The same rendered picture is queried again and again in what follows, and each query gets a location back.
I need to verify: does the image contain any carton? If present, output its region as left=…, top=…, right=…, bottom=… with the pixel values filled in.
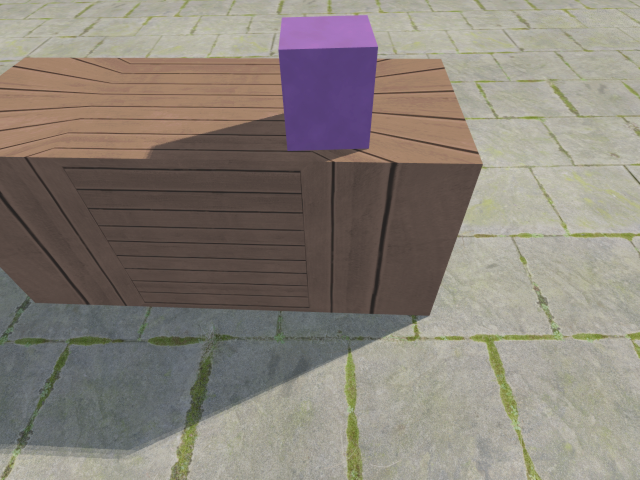
left=278, top=15, right=378, bottom=151

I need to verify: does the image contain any pedestal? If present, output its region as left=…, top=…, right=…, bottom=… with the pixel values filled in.
left=0, top=58, right=483, bottom=316

